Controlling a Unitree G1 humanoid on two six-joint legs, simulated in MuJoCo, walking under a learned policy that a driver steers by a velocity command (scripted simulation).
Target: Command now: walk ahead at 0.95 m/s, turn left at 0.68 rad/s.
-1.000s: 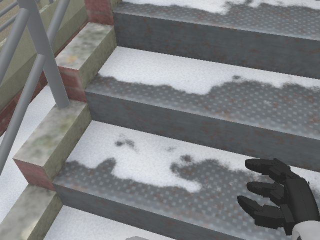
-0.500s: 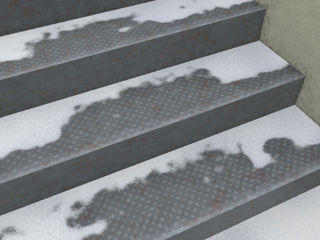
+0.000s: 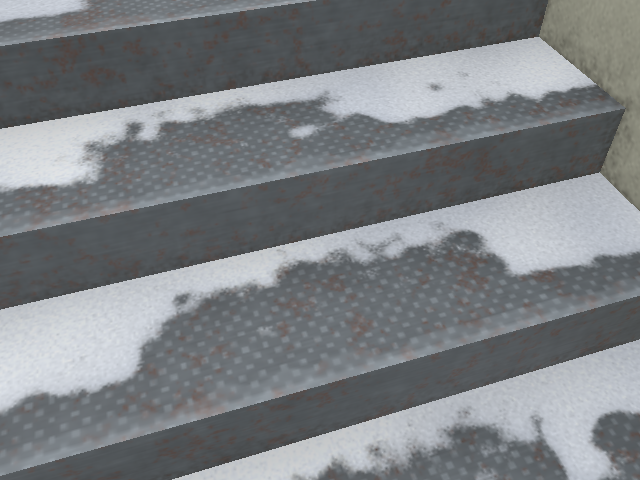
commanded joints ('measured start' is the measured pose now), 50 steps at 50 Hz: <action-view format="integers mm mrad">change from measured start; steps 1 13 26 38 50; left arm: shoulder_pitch -204 55 -13 -172 -104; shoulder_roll -115 106 -11 -93 11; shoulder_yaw -64 -6 -25 -18 -65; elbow -269 -286 247 -166 -156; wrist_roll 25 -57 -6 -8 -69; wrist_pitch -27 55 -63 -65 115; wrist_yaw -6 57 12 -9 48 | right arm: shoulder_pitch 130 41 -390 146 151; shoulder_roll -16 -342 131 -91 -270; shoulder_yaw -12 -106 58 -40 1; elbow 73 -4 -372 54 180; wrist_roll -22 29 -4 -27 88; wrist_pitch -38 -140 9 -76 -206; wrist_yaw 4 2 -5 34 -16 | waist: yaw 40 367 -74 -35 288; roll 7 135 10 -28 143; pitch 142 -431 306 -47 -198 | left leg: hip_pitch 268 321 -772 518 162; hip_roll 260 258 142 401 356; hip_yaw -784 -504 -254 -717 81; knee -763 -349 1062 -657 -822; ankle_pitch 92 2151 104 307 2208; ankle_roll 155 10 -9 -18 -79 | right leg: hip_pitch -696 502 142 -572 229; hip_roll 8 3 -348 -10 72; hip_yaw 29 -92 -192 131 -344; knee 649 -677 -1638 428 -220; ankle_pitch -186 -413 -56 -65 -179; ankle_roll -25 -37 4 -84 -95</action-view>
